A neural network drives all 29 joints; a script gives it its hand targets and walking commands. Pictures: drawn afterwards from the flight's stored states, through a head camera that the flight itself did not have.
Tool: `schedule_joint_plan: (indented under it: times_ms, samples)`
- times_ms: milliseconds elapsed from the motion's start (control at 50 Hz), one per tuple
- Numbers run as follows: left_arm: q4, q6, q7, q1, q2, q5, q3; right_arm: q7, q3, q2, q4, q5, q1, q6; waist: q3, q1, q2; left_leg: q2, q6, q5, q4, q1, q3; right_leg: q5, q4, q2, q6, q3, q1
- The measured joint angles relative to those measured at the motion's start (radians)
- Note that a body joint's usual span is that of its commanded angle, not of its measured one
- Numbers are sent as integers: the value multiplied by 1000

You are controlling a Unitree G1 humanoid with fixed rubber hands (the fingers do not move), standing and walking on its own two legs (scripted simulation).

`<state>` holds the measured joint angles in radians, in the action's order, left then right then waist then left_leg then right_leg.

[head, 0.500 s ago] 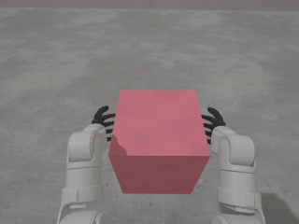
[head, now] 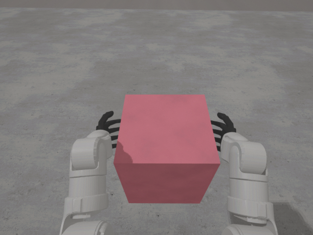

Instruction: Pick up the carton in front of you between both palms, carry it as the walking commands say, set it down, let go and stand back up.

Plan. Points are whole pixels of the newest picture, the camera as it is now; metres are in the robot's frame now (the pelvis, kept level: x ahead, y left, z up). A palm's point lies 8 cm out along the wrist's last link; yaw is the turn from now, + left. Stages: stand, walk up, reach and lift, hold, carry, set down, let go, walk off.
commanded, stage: carry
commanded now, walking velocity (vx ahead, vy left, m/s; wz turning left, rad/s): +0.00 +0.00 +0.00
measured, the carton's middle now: (164, 151) +0.35 +0.00 +0.04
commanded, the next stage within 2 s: none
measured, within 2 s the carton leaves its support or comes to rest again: neither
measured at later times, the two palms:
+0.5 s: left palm (104, 118) +0.41 +0.17 +0.11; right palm (211, 123) +0.40 -0.13 +0.11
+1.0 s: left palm (124, 82) +0.60 +0.14 +0.10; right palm (205, 80) +0.64 -0.15 +0.09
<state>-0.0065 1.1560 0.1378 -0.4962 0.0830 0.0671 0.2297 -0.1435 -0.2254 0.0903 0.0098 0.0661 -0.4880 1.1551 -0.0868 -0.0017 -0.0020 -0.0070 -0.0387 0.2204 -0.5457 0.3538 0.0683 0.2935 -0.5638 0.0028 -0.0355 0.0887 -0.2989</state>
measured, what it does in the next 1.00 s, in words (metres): walks ahead: right foot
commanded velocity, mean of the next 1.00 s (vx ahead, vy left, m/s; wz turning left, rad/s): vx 0.46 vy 0.00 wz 0.00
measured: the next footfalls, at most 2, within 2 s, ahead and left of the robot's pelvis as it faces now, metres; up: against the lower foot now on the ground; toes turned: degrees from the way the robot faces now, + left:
right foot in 0.76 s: +0.37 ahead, -0.10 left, +0.00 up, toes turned -5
left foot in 1.28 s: +0.69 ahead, +0.11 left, +0.00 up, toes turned +11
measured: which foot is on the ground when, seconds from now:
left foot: down 0.00-0.78, up 0.80-1.00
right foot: down 0.00-0.36, up 0.38-0.74, down 0.76-1.00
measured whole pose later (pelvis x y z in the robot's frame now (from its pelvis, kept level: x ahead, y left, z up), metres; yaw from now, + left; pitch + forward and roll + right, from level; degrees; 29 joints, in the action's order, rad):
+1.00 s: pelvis +0.33 -0.03 +0.02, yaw +3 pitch +5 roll +2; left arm 0.32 1.12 0.12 -0.21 0.14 0.05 0.18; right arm -0.12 -0.13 0.15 0.30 0.07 -0.23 1.12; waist -0.03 -0.03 0.00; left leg 0.07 0.02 0.27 -0.91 0.60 0.07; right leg 0.17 -0.30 0.01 -0.08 0.15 -0.23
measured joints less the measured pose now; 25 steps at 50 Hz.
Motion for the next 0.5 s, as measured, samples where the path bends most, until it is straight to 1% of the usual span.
schedule_joint_plan:
  times_ms: [160,180,240,260,300,320,340,360,380,420,460,500]
  samples:
    - [-1,1,0,3,2,1,0,0,-1,0,1,0,3,2,-7,0,-1,2,-2,11,-13,3,0,8,-7,0,-1,3,0]
    - [-2,1,0,6,4,2,-1,0,-1,1,1,-1,7,2,-13,0,-1,3,-6,32,-28,8,0,16,-12,0,-4,4,0]
    - [-11,1,1,12,14,11,-4,1,-5,-4,-1,-5,21,5,-37,-5,4,5,-22,154,-96,28,2,40,-21,0,-13,6,3]
    - [-16,0,1,12,17,15,-8,2,-7,-7,-3,-8,23,5,-43,-8,8,6,-25,168,-116,34,9,46,-26,3,-12,6,3]
    - [-20,-2,4,12,18,19,-15,5,-11,-12,-11,-13,23,1,-52,-13,18,5,-32,168,-111,34,26,63,-37,11,-6,3,3]
    - [-20,-2,5,12,15,19,-18,5,-12,-13,-16,-14,20,-1,-54,-14,22,3,-35,152,-87,23,34,74,-48,17,0,1,2]
    - [-19,-1,6,13,10,16,-19,5,-13,-10,-23,-14,15,-5,-54,-13,31,-4,-33,107,-69,12,43,90,-65,28,8,-4,1]
    - [-15,0,6,15,2,11,-18,5,-11,-4,-32,-10,9,-10,-56,-9,41,-14,-33,76,-65,7,52,112,-92,40,5,-11,-6]
    - [-10,-1,6,21,-8,3,-15,5,-7,5,-42,-3,2,-18,-60,-2,39,-18,-33,83,-74,9,55,148,-147,41,4,-18,-28]
    - [-5,-6,6,32,-24,-17,-8,0,4,18,-53,7,-1,-30,-55,18,14,-16,-38,113,-72,3,48,212,-305,26,0,-26,-101]
    - [-2,-10,7,30,-24,-27,0,-7,17,18,-35,3,16,-34,-39,34,-5,-12,-39,113,-33,-22,35,209,-432,21,-2,-22,-183]
    - [16,-15,6,27,-15,-32,10,-11,26,14,1,-17,33,-36,-14,49,-13,-10,-33,98,24,-61,24,165,-471,27,4,-18,-250]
